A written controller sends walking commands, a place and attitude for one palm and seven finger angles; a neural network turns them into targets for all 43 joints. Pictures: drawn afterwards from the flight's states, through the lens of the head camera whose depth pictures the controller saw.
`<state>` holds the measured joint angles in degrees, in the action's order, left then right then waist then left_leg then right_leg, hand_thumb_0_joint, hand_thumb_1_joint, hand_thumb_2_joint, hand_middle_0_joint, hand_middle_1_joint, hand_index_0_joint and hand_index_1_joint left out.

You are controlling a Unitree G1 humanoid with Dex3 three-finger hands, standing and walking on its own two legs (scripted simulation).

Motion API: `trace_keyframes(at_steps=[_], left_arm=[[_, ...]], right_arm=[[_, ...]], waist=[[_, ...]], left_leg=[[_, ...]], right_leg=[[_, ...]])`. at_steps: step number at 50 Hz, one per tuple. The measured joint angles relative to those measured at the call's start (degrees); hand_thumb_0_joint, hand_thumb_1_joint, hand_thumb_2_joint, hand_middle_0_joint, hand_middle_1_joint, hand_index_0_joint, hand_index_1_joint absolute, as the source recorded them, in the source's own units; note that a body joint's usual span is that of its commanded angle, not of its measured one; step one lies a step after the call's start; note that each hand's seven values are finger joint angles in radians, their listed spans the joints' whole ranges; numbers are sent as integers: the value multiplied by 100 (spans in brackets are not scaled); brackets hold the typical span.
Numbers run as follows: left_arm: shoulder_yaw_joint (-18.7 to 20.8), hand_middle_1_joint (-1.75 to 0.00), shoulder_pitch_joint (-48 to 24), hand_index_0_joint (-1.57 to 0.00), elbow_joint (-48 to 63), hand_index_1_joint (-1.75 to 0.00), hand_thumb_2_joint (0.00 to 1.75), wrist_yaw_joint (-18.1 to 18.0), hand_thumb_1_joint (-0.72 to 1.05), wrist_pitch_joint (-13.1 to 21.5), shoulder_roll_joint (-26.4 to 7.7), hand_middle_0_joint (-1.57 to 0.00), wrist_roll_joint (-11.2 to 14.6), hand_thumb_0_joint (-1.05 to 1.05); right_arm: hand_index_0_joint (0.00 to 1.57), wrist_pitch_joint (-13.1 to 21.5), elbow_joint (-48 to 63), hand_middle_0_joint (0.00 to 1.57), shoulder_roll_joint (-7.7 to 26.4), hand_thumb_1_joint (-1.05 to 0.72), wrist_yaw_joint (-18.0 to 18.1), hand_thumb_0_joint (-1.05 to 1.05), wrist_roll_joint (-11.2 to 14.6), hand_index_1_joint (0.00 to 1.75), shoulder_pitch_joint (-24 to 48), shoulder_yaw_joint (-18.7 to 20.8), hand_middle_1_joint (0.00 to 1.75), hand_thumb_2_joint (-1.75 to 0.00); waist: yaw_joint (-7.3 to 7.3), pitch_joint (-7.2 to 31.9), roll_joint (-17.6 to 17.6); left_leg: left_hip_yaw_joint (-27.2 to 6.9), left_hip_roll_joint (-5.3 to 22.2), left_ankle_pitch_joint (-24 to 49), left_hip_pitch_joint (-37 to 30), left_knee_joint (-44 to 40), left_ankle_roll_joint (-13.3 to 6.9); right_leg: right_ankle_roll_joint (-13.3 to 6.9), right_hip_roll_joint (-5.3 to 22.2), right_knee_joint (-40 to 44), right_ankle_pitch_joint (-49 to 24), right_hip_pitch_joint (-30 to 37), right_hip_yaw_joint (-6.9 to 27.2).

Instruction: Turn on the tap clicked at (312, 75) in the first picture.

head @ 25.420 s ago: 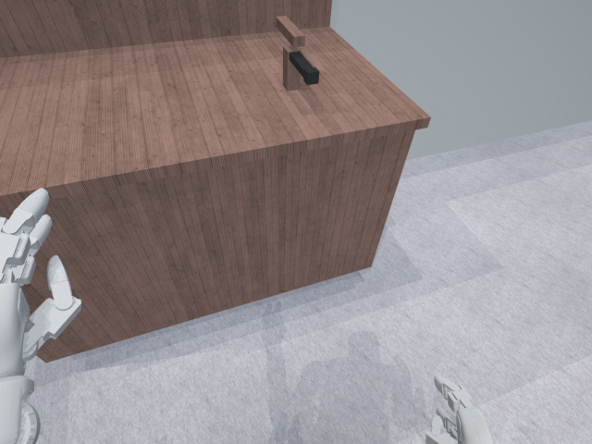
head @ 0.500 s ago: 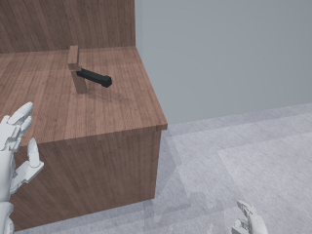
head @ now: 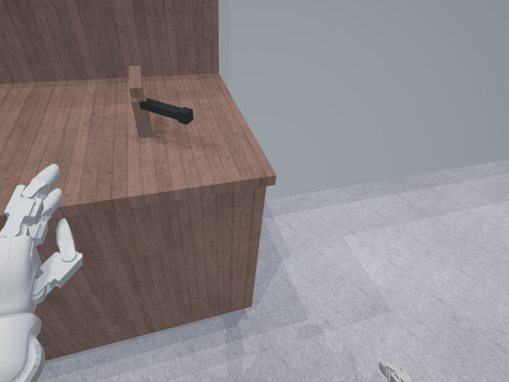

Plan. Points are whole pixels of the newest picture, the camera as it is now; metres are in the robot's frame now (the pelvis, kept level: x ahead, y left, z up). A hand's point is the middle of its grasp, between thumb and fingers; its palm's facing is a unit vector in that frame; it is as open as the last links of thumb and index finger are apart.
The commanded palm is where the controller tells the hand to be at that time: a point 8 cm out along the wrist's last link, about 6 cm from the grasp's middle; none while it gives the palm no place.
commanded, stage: stop stepping back and stand still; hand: left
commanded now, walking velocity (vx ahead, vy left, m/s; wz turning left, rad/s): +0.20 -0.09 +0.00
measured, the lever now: (185, 115) +0.66 +0.22 +0.12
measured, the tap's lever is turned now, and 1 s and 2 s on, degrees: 49 49 49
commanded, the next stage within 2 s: stand and check the lever's angle in 0.70 s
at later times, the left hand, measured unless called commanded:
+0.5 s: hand (64, 244) +0.22 +0.26 +0.17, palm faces +0.38 -0.86 -0.34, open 7.4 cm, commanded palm +0.17 +0.30 +0.19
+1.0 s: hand (42, 253) +0.21 +0.28 +0.17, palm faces +0.39 -0.85 -0.35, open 7.4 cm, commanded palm +0.16 +0.31 +0.19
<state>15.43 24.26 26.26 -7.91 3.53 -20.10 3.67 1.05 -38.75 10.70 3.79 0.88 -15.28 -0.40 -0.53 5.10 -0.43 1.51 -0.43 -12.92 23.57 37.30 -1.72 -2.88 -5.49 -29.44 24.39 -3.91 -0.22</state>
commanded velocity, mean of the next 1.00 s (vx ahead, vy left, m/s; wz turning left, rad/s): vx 0.00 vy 0.00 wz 0.00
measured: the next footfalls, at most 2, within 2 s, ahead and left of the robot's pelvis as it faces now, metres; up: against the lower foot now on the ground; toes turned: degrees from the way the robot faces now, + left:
left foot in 0.38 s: +0.08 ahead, +0.14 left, +0.00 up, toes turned -1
right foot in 1.74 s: +0.15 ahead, -0.10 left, +0.00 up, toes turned -8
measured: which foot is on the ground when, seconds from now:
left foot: down 0.00-0.20, up 0.22-0.36, down 0.38-1.00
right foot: down 0.00-1.00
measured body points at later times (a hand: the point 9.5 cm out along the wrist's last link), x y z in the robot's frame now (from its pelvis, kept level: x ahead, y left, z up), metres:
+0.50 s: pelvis +0.00 +0.02 +0.01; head -0.02 +0.02 +0.46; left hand +0.20 +0.30 +0.19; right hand +0.15 -0.23 -0.08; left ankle +0.04 +0.14 -0.72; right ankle -0.04 -0.06 -0.72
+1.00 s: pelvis -0.01 +0.04 +0.02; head -0.01 +0.04 +0.47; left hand +0.18 +0.32 +0.19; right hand +0.16 -0.19 -0.07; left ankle +0.04 +0.14 -0.72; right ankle -0.04 -0.06 -0.72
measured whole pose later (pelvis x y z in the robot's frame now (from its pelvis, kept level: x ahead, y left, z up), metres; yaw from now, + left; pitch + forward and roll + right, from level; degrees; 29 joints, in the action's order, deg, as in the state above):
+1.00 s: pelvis -0.01 +0.04 +0.02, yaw -1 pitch -1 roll -1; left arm 16.5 25.9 25.2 -8.7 5.8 -19.2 2.9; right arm 3.3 -35.3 11.1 4.3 -0.4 -11.5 -0.5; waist -1.2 0.6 -1.7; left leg 0.1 0.0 -9.5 16.1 26.3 -1.3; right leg -1.8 -2.6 -22.4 14.9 -6.8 -2.4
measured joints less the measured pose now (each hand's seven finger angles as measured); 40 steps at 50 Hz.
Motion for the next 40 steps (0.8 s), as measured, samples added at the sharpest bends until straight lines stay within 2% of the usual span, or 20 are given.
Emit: trace_keyframes(at_steps=[2, 3, 6, 8, 10, 12, 14, 15, 19, 21, 29, 40], left_arm=[[91, -30, -132, -21, -136, -30, 90, -68, 89, -26, 53, -21, -10, 1], [157, -30, -158, -21, -187, -30, 90, -110, 89, -51, 71, -21, 2, 1], [286, -30, -161, -21, -213, -30, 90, -180, 89, -144, -34, -21, 44, 1], [309, -30, 3, -21, -77, -30, 90, -182, 89, -127, -97, -21, 38, 1], [323, -30, 246, -21, 128, -30, 90, -146, 89, -41, -162, -21, -12, 1], [285, -30, 410, -21, 266, -30, 90, -78, 89, 94, -170, -21, -60, 1], [194, -30, 459, -21, 248, -30, 90, -27, 89, 229, -107, -21, -78, 1], [163, -30, 447, -21, 192, -30, 90, -10, 89, 269, -74, -21, -81, 1], [131, -30, 251, -21, -81, -30, 90, -34, 89, 305, 64, -21, -66, 1], [135, -30, 128, -21, -195, -30, 90, -48, 89, 285, 111, -21, -51, 1], [245, -30, 196, -21, 3, -30, 90, -33, 89, 313, -30, -21, -81, 1], [156, -30, 253, -21, -62, -30, 90, -31, 89, 256, 57, -21, -61, 1]], right_arm=[[20, -17, -30, 20, 63, -90, 41, 1, -39, 30, -18, -23, 30, -90], [20, -11, -37, 20, 80, -90, 58, 1, -70, 30, 16, -36, 30, -90], [20, 103, -2, 20, 2, -90, 64, 1, -166, 30, 41, -48, 30, -90], [20, 164, 72, 20, -38, -90, 19, 1, -189, 30, -10, -65, 30, -90], [20, 165, 217, 20, -47, -90, -24, 1, -194, 30, -62, -68, 30, -90], [20, 133, 275, 20, -7, -90, -61, 1, -178, 30, -49, -19, 30, -90], [20, 156, 165, 20, 24, -90, -84, 1, -128, 30, -68, 36, 30, -90], [20, 172, 114, 20, 30, -90, -82, 1, -106, 30, -98, 55, 30, -90], [20, 262, 70, 20, 151, -90, -4, 1, -60, 30, -163, 91, 30, -90], [20, 267, 10, 20, 190, -90, 42, 1, -31, 30, -59, 149, 30, -90], [20, 312, 333, 20, 94, -90, 14, 1, -62, 30, 378, 104, 30, -90], [20, 253, 445, 20, -4, -90, 34, 1, -104, 30, 501, -15, 30, -90]], waist=[[40, -39, 135], [72, -66, 162], [180, -196, 203], [232, -233, 145], [244, -224, 124], [186, -274, 37], [107, -282, -19], [73, -261, -7], [37, -265, -42], [53, -326, -44], [39, -450, -16], [-101, -400, -104]], left_leg=[[138, -109, -26, -65, 37, -216], [213, -131, -11, -100, -21, -248], [304, -174, 312, -399, -650, -148], [291, -164, 515, -582, -1092, -86], [314, -214, 276, -513, -1120, -11], [242, -197, -194, -196, -448, 126], [79, -126, -377, -4, 285, 166], [30, -78, -409, -16, 393, 166], [-145, 208, 193, -587, -415, 114], [-154, 143, -92, -734, -539, 191], [-61, 82, 48, -754, -752, 91], [-107, 55, 246, -733, -1005, 52]], right_leg=[[-14, 148, -406, 241, -115, 55], [-28, 174, -689, 421, -258, 104], [-44, 96, -1191, 536, -607, 119], [-39, 35, -736, 443, -577, -55], [-88, 71, 116, 196, -433, -129], [-201, 84, 379, -801, -475, -172], [-225, 61, 353, -920, -472, -180], [-212, 74, 340, -847, -457, -170], [-120, 118, 54, -526, -441, -214], [-63, 193, -78, -416, -420, -231], [59, 266, 206, -606, -386, -143], [98, 281, 567, -847, -341, -186]])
